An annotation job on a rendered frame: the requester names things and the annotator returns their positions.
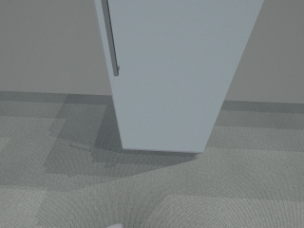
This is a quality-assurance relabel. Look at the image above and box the handle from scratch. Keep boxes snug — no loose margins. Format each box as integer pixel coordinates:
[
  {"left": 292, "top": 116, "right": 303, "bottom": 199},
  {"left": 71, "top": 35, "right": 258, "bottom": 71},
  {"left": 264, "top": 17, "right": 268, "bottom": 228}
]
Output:
[{"left": 101, "top": 0, "right": 120, "bottom": 77}]

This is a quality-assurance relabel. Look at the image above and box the fridge door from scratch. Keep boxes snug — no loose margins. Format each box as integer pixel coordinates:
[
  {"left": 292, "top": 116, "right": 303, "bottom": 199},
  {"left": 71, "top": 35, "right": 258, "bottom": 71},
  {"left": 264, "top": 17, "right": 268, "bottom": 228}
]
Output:
[{"left": 94, "top": 0, "right": 264, "bottom": 152}]

